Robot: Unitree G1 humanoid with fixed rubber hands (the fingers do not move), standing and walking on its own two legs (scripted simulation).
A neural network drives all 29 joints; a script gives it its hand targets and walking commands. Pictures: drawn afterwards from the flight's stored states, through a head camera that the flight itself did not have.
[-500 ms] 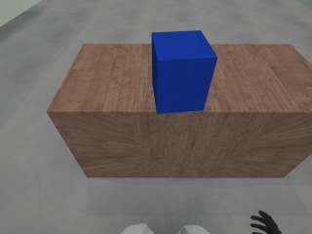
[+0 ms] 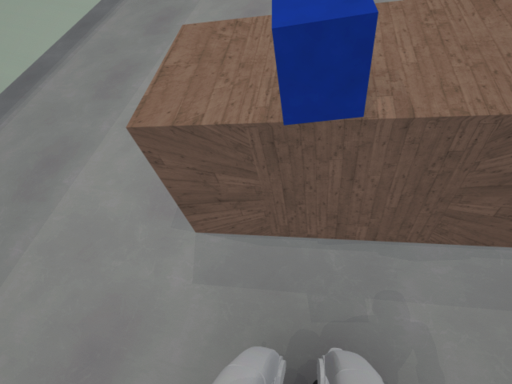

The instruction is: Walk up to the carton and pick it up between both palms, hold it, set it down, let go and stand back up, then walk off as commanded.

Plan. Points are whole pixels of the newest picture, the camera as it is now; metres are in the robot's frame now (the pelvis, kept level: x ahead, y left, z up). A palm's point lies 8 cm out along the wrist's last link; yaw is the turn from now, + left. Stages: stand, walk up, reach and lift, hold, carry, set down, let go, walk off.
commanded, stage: walk off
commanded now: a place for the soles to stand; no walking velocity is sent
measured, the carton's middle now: (319, 52) +0.81 -0.10 +0.05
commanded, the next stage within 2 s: none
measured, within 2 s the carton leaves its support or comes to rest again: neither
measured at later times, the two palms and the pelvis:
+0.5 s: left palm out of the picture -0.05 +0.34 -0.15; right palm out of the picture -0.03 -0.25 -0.09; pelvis -0.11 +0.05 -0.01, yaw +2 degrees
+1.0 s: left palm out of the picture -0.13 +0.29 -0.10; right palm out of the picture -0.08 -0.28 -0.15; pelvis -0.20 +0.00 -0.01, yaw -3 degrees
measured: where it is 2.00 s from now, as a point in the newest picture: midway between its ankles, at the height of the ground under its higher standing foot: outside the picture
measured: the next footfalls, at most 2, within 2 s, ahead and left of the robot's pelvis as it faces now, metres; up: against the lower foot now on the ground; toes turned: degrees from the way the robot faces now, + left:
left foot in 0.34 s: -0.03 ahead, +0.13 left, +0.00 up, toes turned -3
right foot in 0.88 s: -0.11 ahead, -0.09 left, +0.00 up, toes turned +4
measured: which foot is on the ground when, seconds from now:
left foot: up 0.00-0.32, down 0.34-0.88, up 0.90-1.00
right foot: down 0.00-0.36, up 0.38-0.86, down 0.88-1.00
